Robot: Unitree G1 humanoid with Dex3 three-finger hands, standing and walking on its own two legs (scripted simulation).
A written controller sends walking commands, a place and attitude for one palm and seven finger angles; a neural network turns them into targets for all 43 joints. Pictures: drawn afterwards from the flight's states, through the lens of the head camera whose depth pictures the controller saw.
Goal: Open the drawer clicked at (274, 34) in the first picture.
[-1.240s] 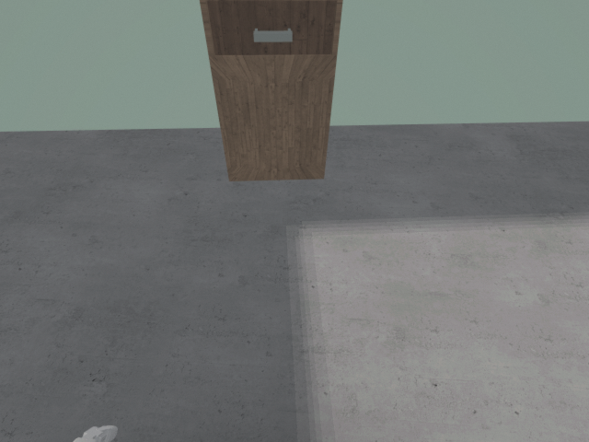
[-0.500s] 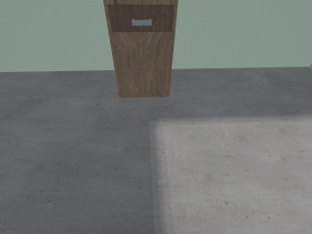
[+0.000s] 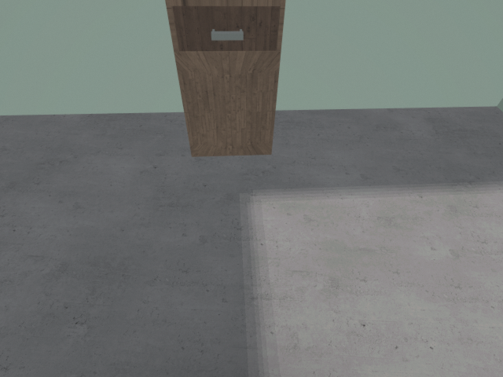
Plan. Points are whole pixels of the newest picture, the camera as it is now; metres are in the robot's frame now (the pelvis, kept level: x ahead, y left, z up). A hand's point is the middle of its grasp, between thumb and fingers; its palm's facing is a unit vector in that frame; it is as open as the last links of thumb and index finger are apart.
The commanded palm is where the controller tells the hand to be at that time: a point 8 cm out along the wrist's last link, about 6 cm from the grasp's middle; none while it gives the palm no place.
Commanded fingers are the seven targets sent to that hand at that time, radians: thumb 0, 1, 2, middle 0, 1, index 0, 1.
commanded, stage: look at it before walking up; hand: left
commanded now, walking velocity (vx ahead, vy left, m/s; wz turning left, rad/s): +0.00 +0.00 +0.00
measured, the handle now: (227, 33) +1.41 +0.19 -0.05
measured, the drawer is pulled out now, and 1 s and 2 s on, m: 0.00 0.00 0.00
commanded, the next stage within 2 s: walk to a spot facing it in 0.20 s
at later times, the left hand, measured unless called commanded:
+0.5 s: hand out of the picture +0.06 +0.22 -0.17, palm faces -0.02 -0.96 -0.26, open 7.4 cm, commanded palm none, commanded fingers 0.00 0.90 0.90 -0.20 -0.30 -0.20 -0.30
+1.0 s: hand out of the picture +0.16 +0.15 -0.18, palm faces -0.08 -0.98 -0.16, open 7.4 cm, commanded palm none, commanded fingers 0.00 0.90 0.90 -0.20 -0.30 -0.20 -0.30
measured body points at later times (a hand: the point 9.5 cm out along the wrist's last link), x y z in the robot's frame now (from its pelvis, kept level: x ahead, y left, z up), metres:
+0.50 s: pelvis +0.02 +0.00 -0.01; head +0.01 +0.01 +0.44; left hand +0.06 +0.27 -0.15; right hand +0.07 -0.27 -0.15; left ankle +0.00 +0.13 -0.74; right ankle +0.01 -0.12 -0.74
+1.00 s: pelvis +0.18 -0.01 -0.01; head +0.20 -0.01 +0.44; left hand +0.16 +0.21 -0.17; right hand +0.17 -0.24 -0.16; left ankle +0.25 +0.11 -0.68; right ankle +0.08 -0.10 -0.74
